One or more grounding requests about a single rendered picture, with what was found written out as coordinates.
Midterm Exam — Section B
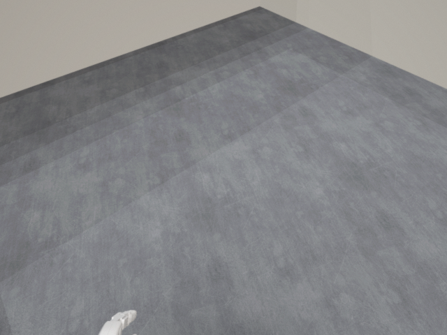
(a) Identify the robot left hand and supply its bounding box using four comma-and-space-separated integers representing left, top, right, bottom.
98, 310, 137, 335

